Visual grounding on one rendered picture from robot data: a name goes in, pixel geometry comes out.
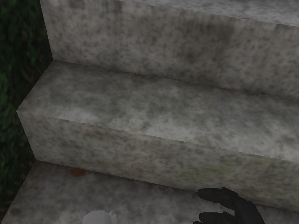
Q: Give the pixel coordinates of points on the left robot thigh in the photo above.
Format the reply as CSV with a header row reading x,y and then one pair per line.
x,y
100,217

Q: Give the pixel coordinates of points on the robot right hand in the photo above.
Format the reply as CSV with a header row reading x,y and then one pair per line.
x,y
245,211

